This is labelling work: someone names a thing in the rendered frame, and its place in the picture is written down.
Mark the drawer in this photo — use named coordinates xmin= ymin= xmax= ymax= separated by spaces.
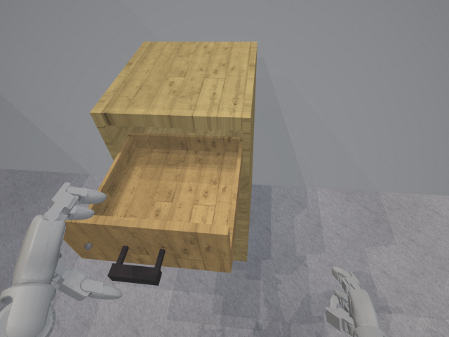
xmin=63 ymin=133 xmax=243 ymax=273

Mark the cabinet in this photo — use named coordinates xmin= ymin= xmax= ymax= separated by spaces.
xmin=90 ymin=41 xmax=257 ymax=262

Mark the left robot hand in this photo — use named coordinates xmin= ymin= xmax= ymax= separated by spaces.
xmin=12 ymin=182 xmax=122 ymax=301

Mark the robot left forearm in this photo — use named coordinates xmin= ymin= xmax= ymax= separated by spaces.
xmin=0 ymin=283 xmax=56 ymax=337

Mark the handle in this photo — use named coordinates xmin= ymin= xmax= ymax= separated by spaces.
xmin=108 ymin=246 xmax=166 ymax=286

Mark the right robot hand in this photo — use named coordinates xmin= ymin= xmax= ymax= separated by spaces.
xmin=326 ymin=266 xmax=380 ymax=337

